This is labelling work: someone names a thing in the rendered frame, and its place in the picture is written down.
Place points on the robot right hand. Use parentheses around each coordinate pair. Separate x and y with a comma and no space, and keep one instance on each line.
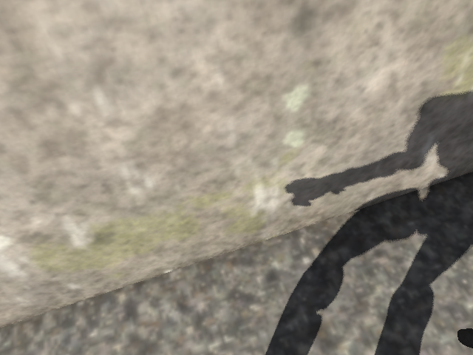
(465,336)

